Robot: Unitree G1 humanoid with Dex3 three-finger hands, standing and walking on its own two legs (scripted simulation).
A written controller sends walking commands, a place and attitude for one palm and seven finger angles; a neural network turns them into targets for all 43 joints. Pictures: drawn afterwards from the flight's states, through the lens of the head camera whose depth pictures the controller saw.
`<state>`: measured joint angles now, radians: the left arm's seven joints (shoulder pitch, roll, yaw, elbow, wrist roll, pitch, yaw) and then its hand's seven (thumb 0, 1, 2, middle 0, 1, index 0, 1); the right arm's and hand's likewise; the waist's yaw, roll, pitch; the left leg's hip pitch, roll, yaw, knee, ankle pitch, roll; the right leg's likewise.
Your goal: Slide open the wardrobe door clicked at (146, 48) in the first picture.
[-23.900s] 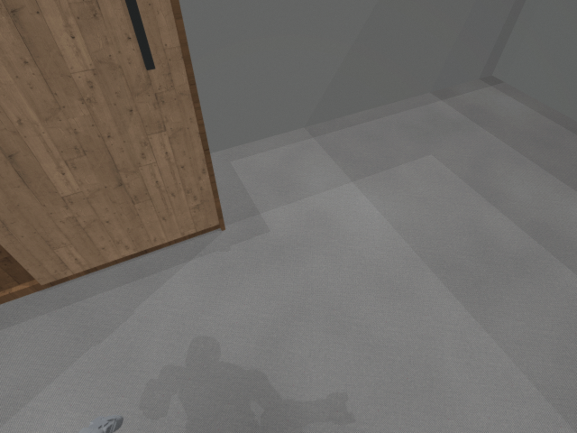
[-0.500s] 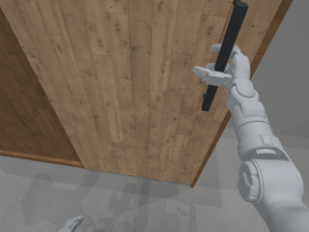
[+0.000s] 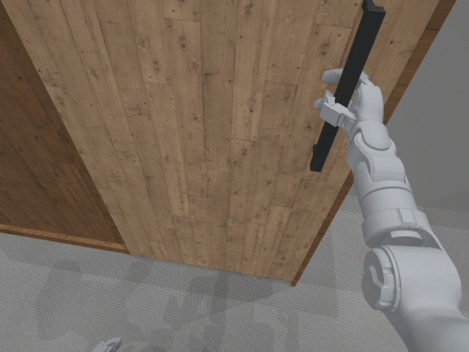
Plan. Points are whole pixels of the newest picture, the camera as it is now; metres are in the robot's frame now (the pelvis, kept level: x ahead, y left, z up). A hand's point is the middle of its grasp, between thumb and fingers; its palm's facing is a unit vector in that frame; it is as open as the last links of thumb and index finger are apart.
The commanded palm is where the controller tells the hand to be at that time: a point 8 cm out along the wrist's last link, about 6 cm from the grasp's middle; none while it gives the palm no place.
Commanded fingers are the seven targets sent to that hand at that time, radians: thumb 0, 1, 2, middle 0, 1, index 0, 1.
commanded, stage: grip the handle and tug to test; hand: right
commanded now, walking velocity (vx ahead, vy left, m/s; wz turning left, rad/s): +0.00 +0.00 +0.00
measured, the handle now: (337, 99) +0.52 -0.11 +0.19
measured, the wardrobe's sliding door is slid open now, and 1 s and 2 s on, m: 0.00 0.00 0.07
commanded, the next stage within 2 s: tug the door sideways, standing still in 0.50 s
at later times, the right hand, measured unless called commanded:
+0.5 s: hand (326, 108) +0.47 -0.09 +0.20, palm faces +0.04 +1.00 +0.02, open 5.4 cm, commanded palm +0.41 -0.14 +0.20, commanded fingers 0.00 -0.90 -0.90 0.45 1.40 0.45 1.40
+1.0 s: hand (325, 108) +0.47 -0.09 +0.20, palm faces +0.07 +1.00 -0.02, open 5.5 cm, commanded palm +0.45 -0.10 +0.20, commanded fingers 0.00 -0.90 -0.90 0.45 1.40 0.45 1.40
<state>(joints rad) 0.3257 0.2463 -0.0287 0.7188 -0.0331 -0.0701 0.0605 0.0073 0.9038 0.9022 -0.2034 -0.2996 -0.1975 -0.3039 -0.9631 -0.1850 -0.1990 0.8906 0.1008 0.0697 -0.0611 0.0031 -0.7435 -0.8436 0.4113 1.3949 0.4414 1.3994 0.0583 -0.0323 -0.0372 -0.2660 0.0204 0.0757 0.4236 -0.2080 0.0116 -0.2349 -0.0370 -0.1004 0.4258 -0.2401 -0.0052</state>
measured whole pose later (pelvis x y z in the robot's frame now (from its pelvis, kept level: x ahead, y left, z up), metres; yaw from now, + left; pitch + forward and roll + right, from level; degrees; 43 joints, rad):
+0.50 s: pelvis +0.03 +0.00 +0.00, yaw +2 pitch +3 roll +0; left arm 0.28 0.24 -0.02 0.66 -0.04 -0.02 0.04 0.01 0.90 0.90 -0.20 -0.30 -0.20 -0.30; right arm -0.75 -0.15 -0.19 0.53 0.12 0.20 -0.08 0.01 -0.77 -0.78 0.34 1.40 0.37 1.40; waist 0.04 -0.04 -0.05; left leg -0.21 0.01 0.05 0.39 -0.22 0.01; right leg -0.16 -0.04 -0.12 0.37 -0.25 0.00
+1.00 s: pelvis +0.03 +0.00 +0.00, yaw -2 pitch +2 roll +0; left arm 0.19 0.22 -0.03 0.68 -0.02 -0.01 0.06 0.01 0.90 0.90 -0.20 -0.30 -0.20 -0.30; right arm -0.85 -0.08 -0.08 0.57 0.11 0.30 -0.14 0.01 -0.74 -0.83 0.37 1.40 0.38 1.40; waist -0.02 -0.04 -0.05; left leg -0.20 0.03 0.11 0.44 -0.27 0.01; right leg -0.19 -0.02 -0.01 0.43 -0.28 0.01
